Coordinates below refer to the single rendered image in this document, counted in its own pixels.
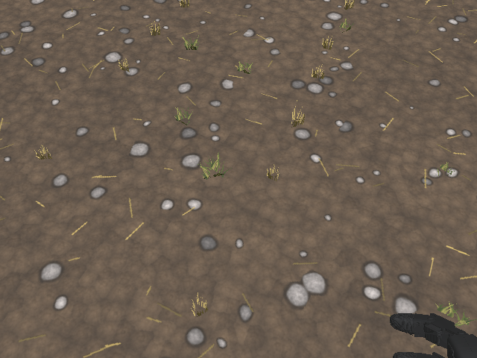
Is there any right robot hand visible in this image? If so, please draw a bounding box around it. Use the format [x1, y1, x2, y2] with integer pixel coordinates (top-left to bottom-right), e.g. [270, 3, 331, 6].
[390, 313, 477, 358]

